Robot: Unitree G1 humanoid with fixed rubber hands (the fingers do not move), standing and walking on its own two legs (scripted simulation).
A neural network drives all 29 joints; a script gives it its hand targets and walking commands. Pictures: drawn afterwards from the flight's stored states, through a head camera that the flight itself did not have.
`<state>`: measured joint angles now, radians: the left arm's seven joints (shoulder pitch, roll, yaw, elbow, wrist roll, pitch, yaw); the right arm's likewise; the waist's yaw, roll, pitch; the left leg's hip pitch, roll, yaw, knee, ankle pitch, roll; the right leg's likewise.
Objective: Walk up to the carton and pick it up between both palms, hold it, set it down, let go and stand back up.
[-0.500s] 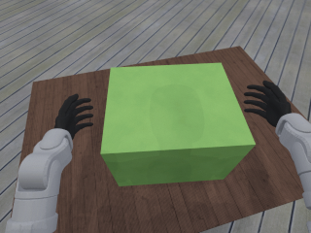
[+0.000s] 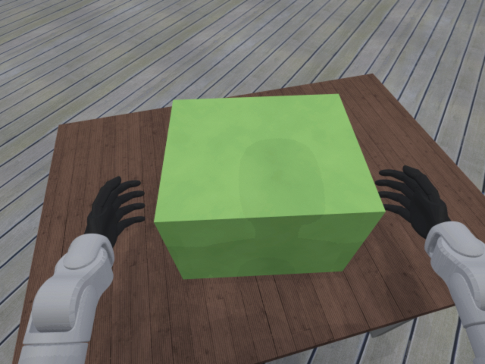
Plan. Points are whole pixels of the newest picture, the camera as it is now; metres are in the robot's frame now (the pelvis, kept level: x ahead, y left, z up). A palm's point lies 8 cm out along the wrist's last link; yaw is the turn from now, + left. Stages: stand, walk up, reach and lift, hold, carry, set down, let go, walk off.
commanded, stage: set down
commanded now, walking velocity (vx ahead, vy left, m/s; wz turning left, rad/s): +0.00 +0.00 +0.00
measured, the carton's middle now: (259, 187) +0.38 -0.01 +0.05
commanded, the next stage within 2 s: let go in 0.66 s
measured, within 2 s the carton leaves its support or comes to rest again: neither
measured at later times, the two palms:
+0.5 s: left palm (102, 264) +0.24 +0.23 +0.05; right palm (413, 248) +0.27 -0.24 +0.05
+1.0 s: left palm (103, 282) +0.23 +0.24 +0.02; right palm (408, 278) +0.24 -0.24 +0.01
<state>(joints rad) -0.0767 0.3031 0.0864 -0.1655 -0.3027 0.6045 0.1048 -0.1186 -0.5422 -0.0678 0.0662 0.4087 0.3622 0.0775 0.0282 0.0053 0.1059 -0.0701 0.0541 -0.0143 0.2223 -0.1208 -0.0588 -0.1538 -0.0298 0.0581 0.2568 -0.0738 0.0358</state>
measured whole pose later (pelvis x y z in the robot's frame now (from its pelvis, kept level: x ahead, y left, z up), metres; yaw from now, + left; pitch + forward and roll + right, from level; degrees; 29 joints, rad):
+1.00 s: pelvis +0.01 +0.01 +0.00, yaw +1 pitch -1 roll +1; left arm 0.17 0.22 0.02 0.03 -0.12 0.30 0.04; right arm 0.19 -0.37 -0.04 0.20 0.25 0.02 0.03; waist 0.02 0.01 0.02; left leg -0.13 0.03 -0.02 0.31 -0.18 -0.04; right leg -0.20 -0.05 0.05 0.33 -0.13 0.06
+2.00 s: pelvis -0.01 +0.02 -0.02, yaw +5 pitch +3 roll +0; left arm 0.15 0.24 0.00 0.37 0.04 -0.17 -0.06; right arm 0.18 -0.29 -0.08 0.39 -0.03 -0.14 0.03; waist -0.04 -0.02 -0.18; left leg -0.36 -0.01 -0.11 0.56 -0.25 -0.04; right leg -0.36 -0.07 0.01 0.52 -0.20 0.07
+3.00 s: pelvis -0.03 +0.00 -0.02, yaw +7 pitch +2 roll -1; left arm 0.03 0.21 0.05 0.43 0.02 -0.09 -0.04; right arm 0.16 -0.26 -0.09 0.32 -0.01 -0.10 0.01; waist -0.04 0.01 -0.14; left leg -0.39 0.01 -0.15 0.59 -0.24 -0.07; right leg -0.39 -0.05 -0.03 0.55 -0.19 0.05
